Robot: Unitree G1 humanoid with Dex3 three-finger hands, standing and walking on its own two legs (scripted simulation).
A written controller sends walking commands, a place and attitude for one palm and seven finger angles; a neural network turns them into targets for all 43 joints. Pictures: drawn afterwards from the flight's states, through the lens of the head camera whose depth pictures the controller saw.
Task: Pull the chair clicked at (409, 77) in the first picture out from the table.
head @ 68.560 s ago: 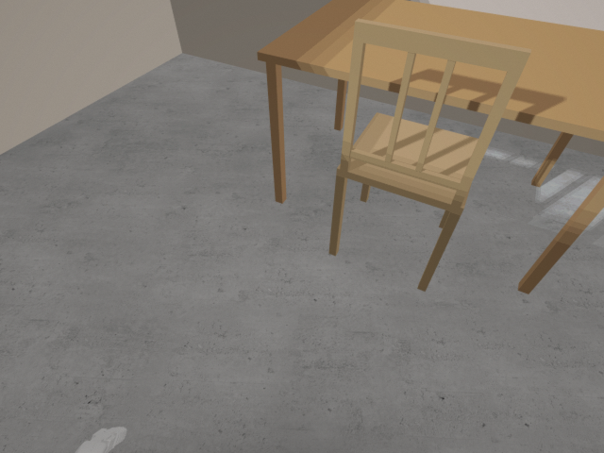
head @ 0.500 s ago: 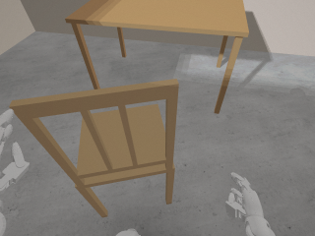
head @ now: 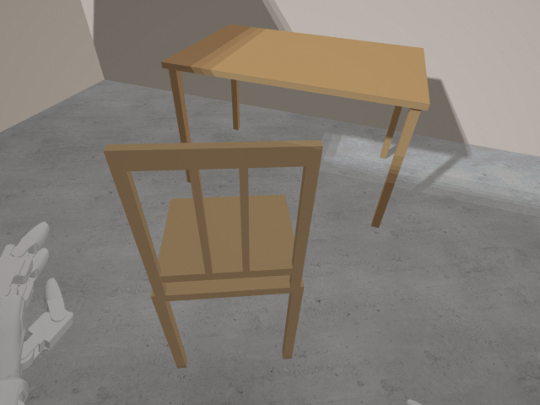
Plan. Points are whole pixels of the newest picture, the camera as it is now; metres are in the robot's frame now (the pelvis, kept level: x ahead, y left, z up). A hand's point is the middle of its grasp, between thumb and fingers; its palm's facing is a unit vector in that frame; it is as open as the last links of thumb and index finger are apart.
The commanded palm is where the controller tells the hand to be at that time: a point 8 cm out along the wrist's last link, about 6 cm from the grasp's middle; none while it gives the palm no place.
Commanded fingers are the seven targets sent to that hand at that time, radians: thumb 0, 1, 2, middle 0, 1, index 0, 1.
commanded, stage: stop stepping back and stand still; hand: left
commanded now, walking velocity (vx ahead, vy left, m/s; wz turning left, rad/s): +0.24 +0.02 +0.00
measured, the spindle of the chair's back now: (202, 226) +0.51 +0.18 -0.05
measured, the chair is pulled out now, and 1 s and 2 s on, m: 0.75 0.75 0.75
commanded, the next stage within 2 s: let the arm hang, fingers relaxed in 0.68 s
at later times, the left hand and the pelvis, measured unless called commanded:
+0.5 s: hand (13, 360) +0.13 +0.27 +0.14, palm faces +0.44 -0.82 -0.37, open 7.5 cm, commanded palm +0.07 +0.32 +0.18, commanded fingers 0.00 0.90 0.90 -0.20 -0.30 -0.20 -0.30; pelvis -0.06 +0.01 -0.01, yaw +2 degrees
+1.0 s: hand out of the picture +0.05 +0.20 -0.15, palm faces +0.05 -0.97 -0.22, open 7.4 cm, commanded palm none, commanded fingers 0.00 0.90 0.90 -0.20 -0.30 -0.20 -0.30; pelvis -0.06 +0.02 -0.01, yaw +3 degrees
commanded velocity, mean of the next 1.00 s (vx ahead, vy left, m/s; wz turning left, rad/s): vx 0.09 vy -0.02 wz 0.00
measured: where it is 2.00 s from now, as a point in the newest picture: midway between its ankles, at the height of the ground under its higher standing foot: outside the picture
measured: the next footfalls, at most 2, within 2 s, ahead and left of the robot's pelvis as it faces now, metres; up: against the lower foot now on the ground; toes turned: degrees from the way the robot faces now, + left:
right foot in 0.24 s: +0.01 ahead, -0.07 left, +0.00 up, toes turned -2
left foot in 0.48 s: +0.00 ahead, +0.15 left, +0.00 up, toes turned +4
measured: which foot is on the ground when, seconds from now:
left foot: down 0.00-0.22, up 0.24-0.46, down 0.48-1.00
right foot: down 0.00-0.04, up 0.06-0.22, down 0.24-1.00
